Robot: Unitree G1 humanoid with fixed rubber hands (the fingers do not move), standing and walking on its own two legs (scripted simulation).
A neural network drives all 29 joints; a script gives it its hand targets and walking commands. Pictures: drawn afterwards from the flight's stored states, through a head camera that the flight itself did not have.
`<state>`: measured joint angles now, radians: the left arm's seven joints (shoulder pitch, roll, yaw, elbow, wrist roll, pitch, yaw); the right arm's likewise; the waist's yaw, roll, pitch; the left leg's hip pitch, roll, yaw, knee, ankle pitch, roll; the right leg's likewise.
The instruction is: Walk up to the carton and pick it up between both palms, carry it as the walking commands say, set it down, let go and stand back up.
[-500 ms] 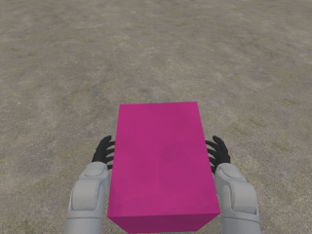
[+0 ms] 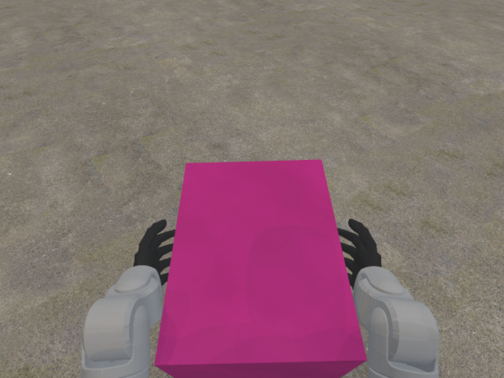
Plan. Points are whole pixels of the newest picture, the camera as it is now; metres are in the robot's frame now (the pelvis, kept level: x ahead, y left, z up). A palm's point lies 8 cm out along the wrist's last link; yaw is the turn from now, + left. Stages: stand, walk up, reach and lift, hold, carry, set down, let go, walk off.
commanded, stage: carry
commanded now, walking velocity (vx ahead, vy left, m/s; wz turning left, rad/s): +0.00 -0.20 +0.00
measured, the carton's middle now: (256, 283) +0.27 +0.00 +0.01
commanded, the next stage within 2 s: none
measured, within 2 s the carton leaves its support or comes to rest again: neither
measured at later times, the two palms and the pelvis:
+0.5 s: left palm (183, 286) +0.23 +0.10 +0.07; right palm (399, 284) +0.23 -0.20 +0.09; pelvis -0.01 -0.05 +0.00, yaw +0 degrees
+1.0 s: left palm (235, 316) +0.19 +0.03 +0.08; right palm (474, 308) +0.19 -0.27 +0.10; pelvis -0.04 -0.13 -0.01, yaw +1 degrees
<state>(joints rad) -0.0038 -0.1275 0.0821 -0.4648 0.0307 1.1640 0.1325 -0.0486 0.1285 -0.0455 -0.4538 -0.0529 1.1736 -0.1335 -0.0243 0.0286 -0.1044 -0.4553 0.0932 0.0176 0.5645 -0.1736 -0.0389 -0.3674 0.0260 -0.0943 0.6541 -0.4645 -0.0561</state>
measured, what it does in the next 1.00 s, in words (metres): steps to the right: left foot, then right foot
